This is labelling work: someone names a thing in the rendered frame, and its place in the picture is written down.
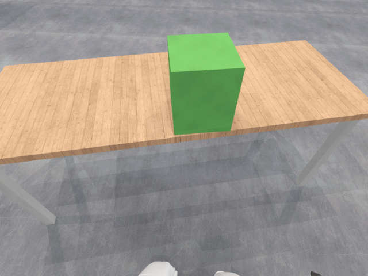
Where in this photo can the carton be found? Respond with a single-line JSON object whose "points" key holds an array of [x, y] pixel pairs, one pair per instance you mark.
{"points": [[206, 74]]}

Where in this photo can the table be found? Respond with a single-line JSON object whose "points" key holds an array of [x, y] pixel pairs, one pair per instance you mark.
{"points": [[75, 107]]}

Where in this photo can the left robot thigh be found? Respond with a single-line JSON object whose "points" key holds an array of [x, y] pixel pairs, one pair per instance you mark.
{"points": [[159, 269]]}

